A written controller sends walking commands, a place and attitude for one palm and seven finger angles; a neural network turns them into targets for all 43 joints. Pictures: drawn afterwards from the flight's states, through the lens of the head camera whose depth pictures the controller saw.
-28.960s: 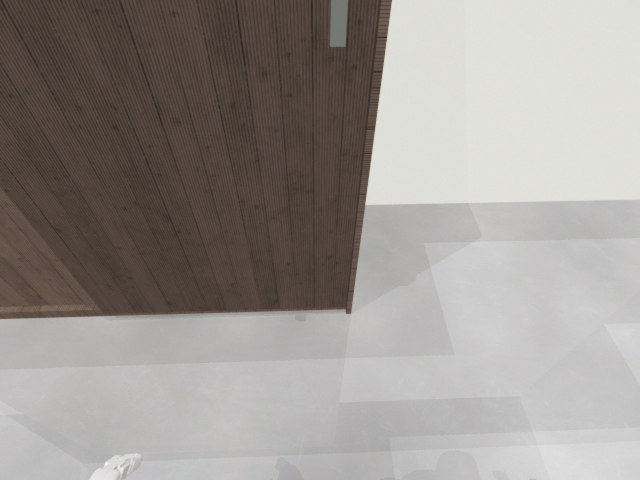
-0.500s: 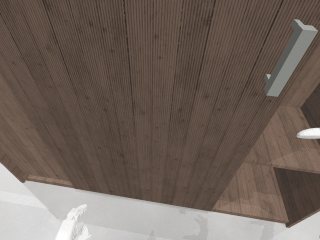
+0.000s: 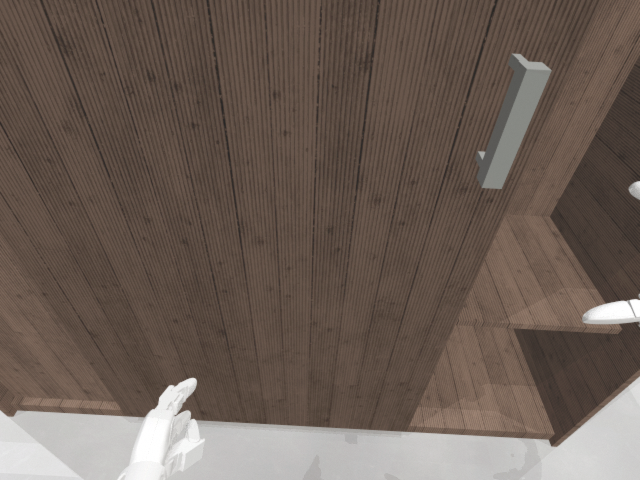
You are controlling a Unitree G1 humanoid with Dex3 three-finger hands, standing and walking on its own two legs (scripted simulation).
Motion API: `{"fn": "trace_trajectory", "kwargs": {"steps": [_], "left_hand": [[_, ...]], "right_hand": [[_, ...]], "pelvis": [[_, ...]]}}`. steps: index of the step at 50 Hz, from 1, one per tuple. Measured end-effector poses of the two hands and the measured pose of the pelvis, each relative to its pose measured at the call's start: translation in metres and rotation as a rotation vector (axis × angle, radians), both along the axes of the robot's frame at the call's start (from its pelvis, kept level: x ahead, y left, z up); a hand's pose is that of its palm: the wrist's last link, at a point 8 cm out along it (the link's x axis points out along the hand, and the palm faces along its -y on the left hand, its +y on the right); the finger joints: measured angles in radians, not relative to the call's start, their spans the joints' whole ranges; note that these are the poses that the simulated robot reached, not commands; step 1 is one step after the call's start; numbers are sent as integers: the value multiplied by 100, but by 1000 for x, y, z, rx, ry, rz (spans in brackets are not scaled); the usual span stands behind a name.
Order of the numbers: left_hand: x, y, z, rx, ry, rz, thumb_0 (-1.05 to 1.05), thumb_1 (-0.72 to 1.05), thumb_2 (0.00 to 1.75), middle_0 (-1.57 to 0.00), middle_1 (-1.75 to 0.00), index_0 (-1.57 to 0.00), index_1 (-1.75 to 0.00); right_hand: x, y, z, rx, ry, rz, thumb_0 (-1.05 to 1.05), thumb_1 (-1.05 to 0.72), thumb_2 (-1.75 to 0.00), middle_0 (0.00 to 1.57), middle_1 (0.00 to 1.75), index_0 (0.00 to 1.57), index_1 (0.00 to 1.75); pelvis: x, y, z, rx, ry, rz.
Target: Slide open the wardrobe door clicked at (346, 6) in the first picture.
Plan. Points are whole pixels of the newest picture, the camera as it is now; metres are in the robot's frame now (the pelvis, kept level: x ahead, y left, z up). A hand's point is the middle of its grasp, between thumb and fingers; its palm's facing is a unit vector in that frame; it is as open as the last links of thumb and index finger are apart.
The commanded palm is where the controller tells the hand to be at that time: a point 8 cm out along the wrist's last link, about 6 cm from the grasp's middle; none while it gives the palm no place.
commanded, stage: draw the hand back to the body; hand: right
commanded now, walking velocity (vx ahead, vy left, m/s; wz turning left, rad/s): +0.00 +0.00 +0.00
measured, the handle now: (503, 122) +0.44 -0.23 +0.28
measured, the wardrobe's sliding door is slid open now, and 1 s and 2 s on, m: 0.45 0.45 0.45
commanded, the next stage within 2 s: step back with the hand held close in 1.54 s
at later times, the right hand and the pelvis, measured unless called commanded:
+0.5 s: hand (620, 316) +0.22 -0.28 +0.19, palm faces +0.27 +0.96 -0.09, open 14.5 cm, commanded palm +0.17 -0.31 +0.22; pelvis -0.01 +0.00 +0.00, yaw +0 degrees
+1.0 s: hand (590, 332) +0.21 -0.26 +0.17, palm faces +0.44 +0.84 -0.33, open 10.4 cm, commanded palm +0.16 -0.30 +0.18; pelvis +0.01 -0.01 +0.00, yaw +1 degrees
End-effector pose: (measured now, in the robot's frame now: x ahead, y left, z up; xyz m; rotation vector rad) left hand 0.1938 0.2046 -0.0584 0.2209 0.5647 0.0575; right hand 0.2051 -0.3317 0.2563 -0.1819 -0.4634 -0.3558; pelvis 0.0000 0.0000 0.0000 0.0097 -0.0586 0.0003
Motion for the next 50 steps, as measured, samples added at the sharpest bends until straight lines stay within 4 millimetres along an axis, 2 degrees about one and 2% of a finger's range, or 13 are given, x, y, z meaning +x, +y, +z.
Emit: {"fn": "trace_trajectory", "kwargs": {"steps": [4, 7, 10, 13, 18, 22, 25, 30, 35, 38, 42, 46, 50], "left_hand": [[-9, 6, -5, 0, 21, 21, 1, 90, 90, -20, -30, -21, -30], [-11, 10, -6, -7, 7, 36, 1, 90, 90, -20, -30, -21, -30], [-10, 12, -2, -18, -28, 46, 1, 90, 90, -20, -30, -21, -30], [-7, 14, 6, -28, -72, 48, 1, 90, 90, -20, -30, -21, -30], [-1, 17, 17, -33, -128, 32, 1, 90, 90, -20, -30, -21, -30], [1, 20, 19, -24, -138, 18, 1, 90, 90, -20, -30, -21, -30], [0, 20, 18, -6, -138, 2, 1, 90, 90, -20, -30, -21, -30], [-9, 16, 12, 19, -100, -33, 1, 90, 90, -20, -30, -21, -30], [-24, 12, -4, 11, -7, -16, 1, 90, 90, -20, -30, -21, -30], [-30, 9, -15, -4, 49, -2, 1, 90, 90, -20, -30, -21, -30], [-36, 7, -24, -16, 105, 16, 1, 90, 90, -20, -30, -21, -30], [-34, 7, -25, -12, 117, 29, 1, 90, 90, -20, -30, -21, -30], [-25, 9, -19, -4, 94, 41, 1, 90, 90, -20, -30, -21, -30]], "right_hand": [[7, -8, -17, 74, 175, 25, -1, 56, -20, 26, 115, 26, 115], [10, 1, -28, 104, 287, 82, -1, 56, -20, 25, 115, 25, 115], [9, 14, -30, 101, 340, 174, -1, 55, -20, 25, 115, 25, 115], [3, 17, -24, 93, 333, 229, -1, 55, -20, 26, 115, 25, 115], [-13, 1, -24, 140, 295, 169, -1, 55, -20, 26, 115, 26, 115], [-20, -7, -48, 190, 376, 108, -1, 54, -20, 26, 115, 25, 114], [-23, 3, -62, 137, 415, 73, -1, 50, -22, 25, 112, 25, 112], [-36, 23, -59, -35, 266, -88, -1, 39, -28, 25, 105, 25, 105], [-47, 21, -49, -114, 163, -173, -1, 23, -35, 25, 96, 25, 96], [-48, 16, -50, -132, 164, -209, -1, 13, -40, 24, 90, 24, 90], [-43, 16, -63, -130, 217, -210, 0, -1, -47, 24, 82, 24, 82], [-37, 25, -74, -127, 261, -171, 0, -15, -54, 23, 74, 23, 73], [-35, 32, -74, -148, 267, -134, 0, -30, -61, 23, 65, 23, 65]], "pelvis": [[-4, 1, 1, 1, -9, -8], [-6, 0, 2, 0, -15, -7], [-6, 0, 2, -2, -23, -2], [-5, 2, 2, -3, -30, 3], [-7, 5, 0, 0, -38, 3], [-11, 5, -1, 3, -38, -3], [-14, 5, -1, 5, -40, -7], [-15, 3, -1, 4, -20, -3], [-10, 1, 1, 2, -16, 1], [-7, -2, 1, 0, -16, 3], [-2, -5, 2, -3, -13, 7], [4, -8, 3, -5, -12, 13], [10, -9, 3, -5, -11, 16]]}}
